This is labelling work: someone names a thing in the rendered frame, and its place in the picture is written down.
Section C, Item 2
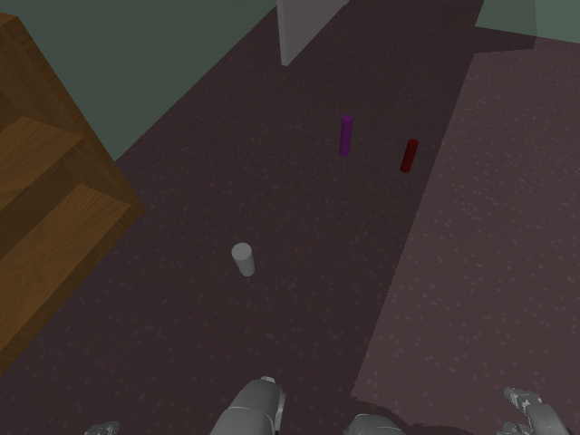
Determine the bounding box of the right robot hand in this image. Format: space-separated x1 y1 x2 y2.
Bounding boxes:
497 387 569 435

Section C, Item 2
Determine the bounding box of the bookshelf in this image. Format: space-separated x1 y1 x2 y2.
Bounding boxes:
0 12 147 377

